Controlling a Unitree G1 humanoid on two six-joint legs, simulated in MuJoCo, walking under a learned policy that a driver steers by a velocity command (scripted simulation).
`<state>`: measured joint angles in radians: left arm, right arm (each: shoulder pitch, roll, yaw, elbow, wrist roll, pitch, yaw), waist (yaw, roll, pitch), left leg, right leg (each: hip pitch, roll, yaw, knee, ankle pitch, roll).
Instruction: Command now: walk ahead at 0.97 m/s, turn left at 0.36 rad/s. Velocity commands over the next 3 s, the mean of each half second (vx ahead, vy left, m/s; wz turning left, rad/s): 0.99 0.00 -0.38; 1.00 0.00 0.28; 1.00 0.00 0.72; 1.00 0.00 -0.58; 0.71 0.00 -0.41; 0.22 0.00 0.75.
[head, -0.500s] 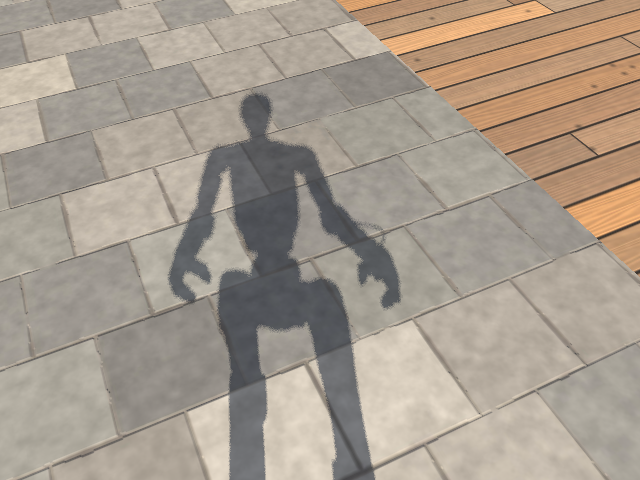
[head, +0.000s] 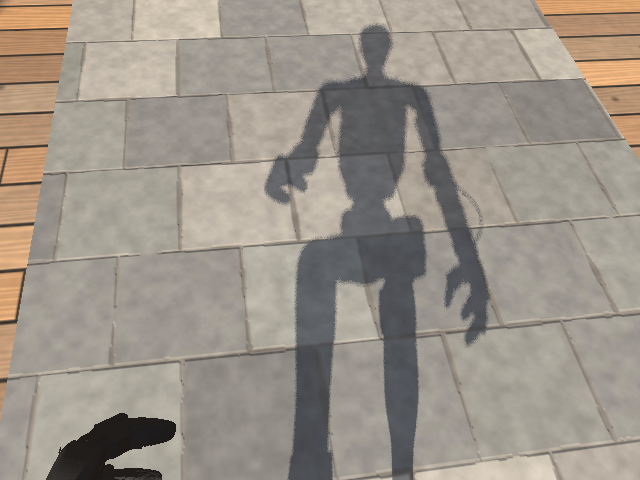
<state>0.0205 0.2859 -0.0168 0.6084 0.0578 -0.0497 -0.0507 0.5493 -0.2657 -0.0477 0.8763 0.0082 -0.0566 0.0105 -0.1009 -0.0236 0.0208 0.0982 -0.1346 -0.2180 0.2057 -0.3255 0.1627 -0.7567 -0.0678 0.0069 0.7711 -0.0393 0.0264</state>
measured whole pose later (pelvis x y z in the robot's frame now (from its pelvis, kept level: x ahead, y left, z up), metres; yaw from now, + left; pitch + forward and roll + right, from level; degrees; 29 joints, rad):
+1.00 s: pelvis +0.98 -0.10 -0.01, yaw -3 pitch +1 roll +0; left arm 0.09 0.25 0.01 0.69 0.06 -0.08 0.00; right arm 0.48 -0.30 -0.06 0.90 0.00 -0.05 0.01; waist -0.09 0.02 0.00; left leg -0.29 -0.02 -0.08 1.21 -0.35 0.10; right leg -0.39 -0.03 -0.05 0.66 -0.29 0.00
